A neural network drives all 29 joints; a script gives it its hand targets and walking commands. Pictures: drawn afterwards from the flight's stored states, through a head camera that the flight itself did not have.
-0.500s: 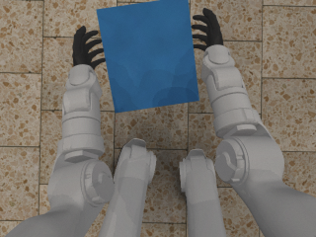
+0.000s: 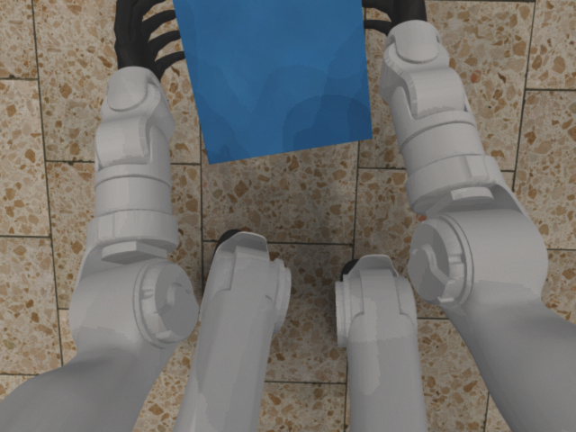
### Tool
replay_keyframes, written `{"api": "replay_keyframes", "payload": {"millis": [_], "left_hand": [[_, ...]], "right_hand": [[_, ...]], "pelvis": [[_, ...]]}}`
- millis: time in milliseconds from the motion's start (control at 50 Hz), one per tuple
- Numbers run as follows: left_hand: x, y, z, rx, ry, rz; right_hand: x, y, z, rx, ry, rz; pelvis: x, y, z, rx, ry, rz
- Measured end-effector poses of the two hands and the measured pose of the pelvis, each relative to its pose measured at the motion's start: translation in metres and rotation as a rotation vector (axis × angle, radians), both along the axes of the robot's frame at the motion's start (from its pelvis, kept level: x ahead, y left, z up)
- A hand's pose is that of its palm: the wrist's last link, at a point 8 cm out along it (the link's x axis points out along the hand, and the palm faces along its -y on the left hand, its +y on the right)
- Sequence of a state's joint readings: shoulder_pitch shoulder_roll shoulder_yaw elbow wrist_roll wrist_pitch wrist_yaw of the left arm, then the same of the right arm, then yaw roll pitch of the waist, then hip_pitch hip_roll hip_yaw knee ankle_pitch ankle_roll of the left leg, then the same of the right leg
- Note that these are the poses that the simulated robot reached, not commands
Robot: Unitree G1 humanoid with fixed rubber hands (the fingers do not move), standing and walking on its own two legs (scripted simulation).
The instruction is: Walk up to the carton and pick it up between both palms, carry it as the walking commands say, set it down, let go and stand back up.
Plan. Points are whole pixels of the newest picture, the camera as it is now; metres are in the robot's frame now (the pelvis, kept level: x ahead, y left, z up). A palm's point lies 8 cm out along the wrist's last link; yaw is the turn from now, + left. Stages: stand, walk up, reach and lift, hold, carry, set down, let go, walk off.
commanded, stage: set down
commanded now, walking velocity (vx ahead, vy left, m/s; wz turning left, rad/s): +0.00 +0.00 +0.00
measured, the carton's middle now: (275, 58) +0.54 +0.09 -0.24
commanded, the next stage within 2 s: none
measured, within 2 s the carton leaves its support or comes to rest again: rests again in 1.74 s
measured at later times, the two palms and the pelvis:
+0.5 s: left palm (164, 73) +0.49 +0.23 -0.21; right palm (394, 37) +0.57 -0.05 -0.22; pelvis +0.01 -0.01 -0.03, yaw +0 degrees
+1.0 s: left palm (160, 72) +0.50 +0.24 -0.22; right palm (389, 48) +0.57 -0.05 -0.23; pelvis +0.00 -0.01 -0.04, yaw +1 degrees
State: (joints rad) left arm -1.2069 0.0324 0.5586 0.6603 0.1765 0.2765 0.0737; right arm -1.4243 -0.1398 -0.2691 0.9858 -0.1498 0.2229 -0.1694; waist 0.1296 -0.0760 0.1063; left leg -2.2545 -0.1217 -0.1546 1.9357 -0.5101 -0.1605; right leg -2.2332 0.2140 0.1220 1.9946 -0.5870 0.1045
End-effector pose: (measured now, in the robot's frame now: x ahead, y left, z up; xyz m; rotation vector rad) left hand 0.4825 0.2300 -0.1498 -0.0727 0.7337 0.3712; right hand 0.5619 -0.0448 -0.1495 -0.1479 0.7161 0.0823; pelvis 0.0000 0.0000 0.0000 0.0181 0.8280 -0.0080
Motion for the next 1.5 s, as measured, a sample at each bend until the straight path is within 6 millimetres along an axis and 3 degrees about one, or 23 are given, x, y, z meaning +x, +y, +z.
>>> {"api": "replay_keyframes", "payload": {"millis": [520, 1500], "left_hand": [[0.011, 0.000, -0.066, -0.007, 0.069, -0.062], [0.015, 0.012, -0.089, -0.020, 0.096, -0.103]], "right_hand": [[0.012, -0.007, -0.068, -0.006, 0.069, 0.065], [0.002, -0.006, -0.102, 0.049, 0.099, 0.118]], "pelvis": [[0.012, -0.006, -0.027, 0.016, -0.072, -0.011], [0.006, -0.004, -0.054, 0.028, -0.186, 0.002]]}}
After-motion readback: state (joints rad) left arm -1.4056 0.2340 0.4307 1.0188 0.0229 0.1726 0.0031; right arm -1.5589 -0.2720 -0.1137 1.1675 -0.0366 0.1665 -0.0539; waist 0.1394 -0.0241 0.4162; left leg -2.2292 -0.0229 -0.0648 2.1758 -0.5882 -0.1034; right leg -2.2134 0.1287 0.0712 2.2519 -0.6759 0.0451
